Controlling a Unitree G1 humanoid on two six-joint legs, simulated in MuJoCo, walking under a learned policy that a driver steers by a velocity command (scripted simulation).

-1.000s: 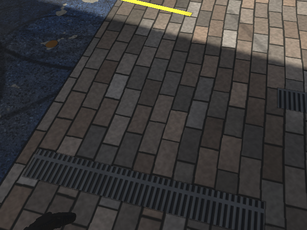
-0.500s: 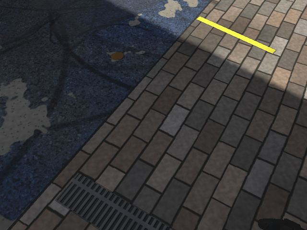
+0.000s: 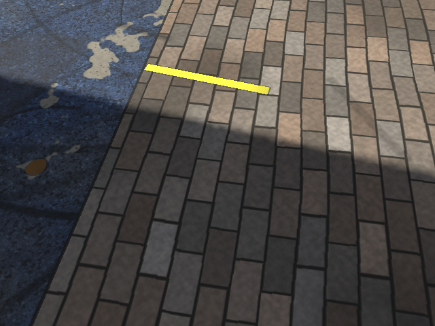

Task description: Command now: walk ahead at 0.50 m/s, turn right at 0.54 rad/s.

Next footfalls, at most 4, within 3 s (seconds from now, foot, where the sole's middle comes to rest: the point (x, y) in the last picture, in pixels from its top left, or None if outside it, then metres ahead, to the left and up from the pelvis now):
0.04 right None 0.19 -0.10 -0.76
0.54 left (211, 309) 0.52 0.04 -0.76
1.04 right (303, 240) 0.73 -0.28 -0.76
1.56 left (248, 162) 1.08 -0.13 -0.76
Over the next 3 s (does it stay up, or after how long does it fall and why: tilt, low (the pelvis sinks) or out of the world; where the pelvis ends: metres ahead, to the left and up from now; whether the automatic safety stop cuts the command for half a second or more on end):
stays up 1.60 -0.29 0.02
